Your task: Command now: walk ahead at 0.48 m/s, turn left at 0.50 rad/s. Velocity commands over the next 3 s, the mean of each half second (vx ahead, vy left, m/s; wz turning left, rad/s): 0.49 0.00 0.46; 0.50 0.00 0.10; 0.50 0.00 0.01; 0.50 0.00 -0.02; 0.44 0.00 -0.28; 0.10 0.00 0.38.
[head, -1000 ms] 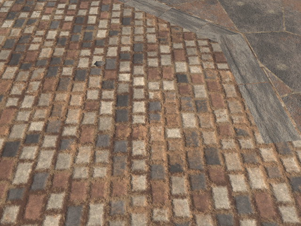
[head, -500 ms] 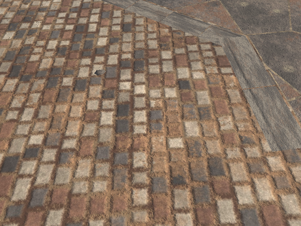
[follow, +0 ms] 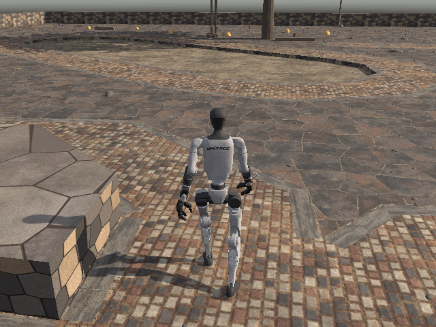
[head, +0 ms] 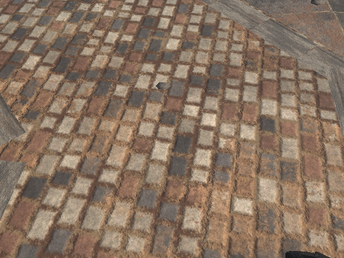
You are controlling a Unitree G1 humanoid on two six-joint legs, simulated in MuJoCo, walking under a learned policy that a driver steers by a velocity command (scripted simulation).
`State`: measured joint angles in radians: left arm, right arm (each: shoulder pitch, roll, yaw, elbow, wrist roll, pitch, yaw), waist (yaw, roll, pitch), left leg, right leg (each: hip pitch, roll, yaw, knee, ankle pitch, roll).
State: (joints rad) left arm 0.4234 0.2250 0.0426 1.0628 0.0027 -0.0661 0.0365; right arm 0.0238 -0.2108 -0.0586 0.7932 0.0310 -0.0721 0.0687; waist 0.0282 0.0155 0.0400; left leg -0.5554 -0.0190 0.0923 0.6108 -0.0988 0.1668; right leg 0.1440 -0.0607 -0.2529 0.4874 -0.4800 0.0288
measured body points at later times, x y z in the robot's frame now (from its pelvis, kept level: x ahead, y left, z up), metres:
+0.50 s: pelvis +0.30 +0.00 +0.02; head +0.32 +0.01 +0.47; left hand +0.46 +0.28 -0.06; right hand +0.39 -0.28 -0.10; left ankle +0.14 +0.07 -0.70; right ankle +0.43 -0.09 -0.71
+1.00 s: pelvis +0.55 +0.09 +0.02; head +0.58 +0.10 +0.47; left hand +0.44 +0.35 -0.11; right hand +0.84 -0.05 -0.05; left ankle +0.63 +0.22 -0.71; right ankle +0.44 -0.09 -0.70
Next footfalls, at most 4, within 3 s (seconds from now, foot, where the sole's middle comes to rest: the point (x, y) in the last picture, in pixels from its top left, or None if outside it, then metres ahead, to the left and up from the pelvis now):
0.48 right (208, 251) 0.47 -0.08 -0.74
1.00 left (127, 200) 0.67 0.24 -0.74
1.54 right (169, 135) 1.00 0.08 -0.74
2.06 left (107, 103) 1.20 0.40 -0.74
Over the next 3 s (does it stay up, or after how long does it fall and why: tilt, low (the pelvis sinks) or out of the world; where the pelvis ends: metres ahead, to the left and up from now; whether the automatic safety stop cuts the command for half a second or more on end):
stays up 1.35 0.31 0.02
